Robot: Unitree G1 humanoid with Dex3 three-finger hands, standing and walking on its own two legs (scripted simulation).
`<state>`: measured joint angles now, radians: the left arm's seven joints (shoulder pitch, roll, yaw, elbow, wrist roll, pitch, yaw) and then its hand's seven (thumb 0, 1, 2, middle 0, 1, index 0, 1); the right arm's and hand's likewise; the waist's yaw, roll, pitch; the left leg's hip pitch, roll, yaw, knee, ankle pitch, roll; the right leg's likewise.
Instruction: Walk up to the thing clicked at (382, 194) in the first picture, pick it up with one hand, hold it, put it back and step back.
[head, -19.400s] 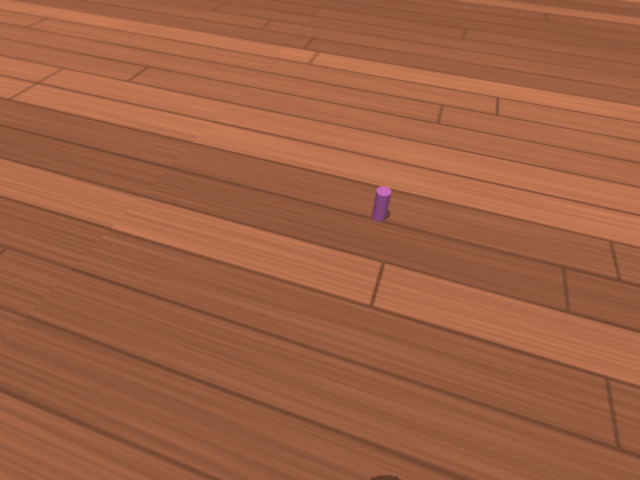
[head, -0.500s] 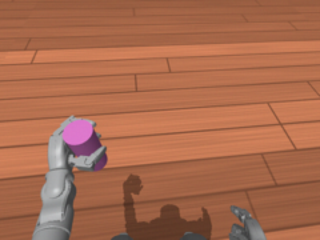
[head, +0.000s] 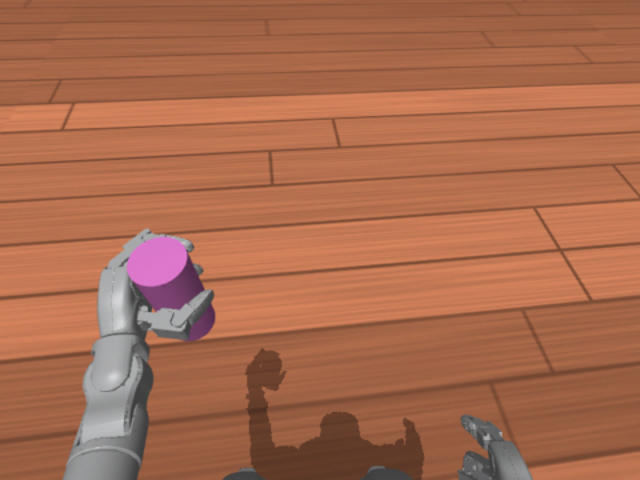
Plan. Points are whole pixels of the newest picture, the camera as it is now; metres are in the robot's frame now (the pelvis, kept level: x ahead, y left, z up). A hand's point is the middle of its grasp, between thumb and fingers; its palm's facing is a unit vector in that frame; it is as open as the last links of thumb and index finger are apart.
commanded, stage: hold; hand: left
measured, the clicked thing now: (177, 294) +0.33 +0.17 +0.03
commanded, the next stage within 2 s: crouch in 0.12 s
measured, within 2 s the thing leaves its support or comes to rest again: neither
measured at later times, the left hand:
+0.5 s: hand (183, 302) +0.33 +0.17 +0.02, palm faces +0.15 -0.99 +0.01, open 8.9 cm
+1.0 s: hand (201, 350) +0.36 +0.20 -0.22, palm faces +0.21 -0.98 -0.02, open 8.9 cm
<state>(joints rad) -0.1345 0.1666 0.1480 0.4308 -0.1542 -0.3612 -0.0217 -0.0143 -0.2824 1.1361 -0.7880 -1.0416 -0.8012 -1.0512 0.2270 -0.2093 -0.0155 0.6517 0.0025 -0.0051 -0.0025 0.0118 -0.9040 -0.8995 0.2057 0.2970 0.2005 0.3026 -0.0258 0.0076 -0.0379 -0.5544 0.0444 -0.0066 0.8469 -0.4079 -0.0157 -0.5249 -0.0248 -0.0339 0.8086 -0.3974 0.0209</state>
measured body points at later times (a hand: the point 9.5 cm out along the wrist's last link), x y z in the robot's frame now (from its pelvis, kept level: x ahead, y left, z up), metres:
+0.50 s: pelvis -0.01 +0.00 -0.01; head +0.05 +0.01 +0.44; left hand +0.32 +0.22 +0.02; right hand +0.13 -0.25 -0.12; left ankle +0.01 +0.13 -0.70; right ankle +0.01 -0.13 -0.70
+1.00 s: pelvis -0.05 +0.00 -0.20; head +0.12 +0.02 +0.22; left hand +0.34 +0.25 -0.22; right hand +0.08 -0.26 -0.33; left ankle +0.01 +0.13 -0.70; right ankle +0.01 -0.13 -0.70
